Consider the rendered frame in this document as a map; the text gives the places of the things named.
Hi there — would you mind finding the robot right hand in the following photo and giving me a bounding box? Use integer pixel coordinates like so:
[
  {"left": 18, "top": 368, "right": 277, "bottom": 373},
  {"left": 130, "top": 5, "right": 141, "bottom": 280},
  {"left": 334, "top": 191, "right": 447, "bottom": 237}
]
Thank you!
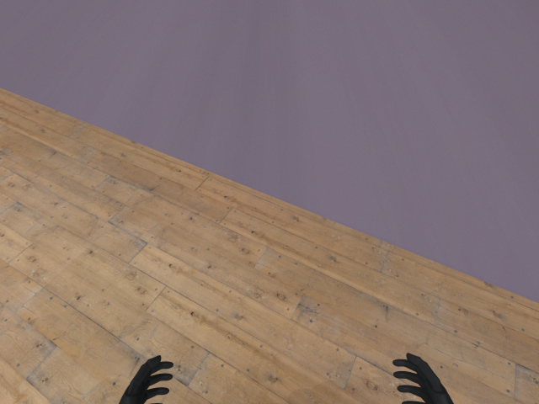
[{"left": 392, "top": 353, "right": 454, "bottom": 404}]

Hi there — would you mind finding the robot left hand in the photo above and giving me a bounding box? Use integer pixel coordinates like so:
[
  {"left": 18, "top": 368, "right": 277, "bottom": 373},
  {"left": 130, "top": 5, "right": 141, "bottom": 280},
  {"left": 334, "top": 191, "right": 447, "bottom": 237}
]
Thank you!
[{"left": 119, "top": 355, "right": 173, "bottom": 404}]

